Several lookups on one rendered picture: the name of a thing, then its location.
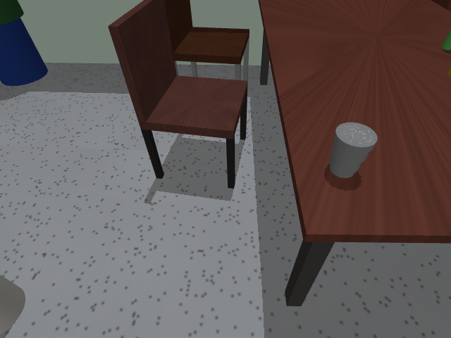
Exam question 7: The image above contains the chair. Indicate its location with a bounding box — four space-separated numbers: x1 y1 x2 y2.
108 0 248 189
164 0 249 84

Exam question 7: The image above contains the potted plant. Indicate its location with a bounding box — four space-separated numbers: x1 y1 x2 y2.
0 0 48 86

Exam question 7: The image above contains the table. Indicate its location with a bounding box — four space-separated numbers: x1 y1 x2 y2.
259 0 451 306

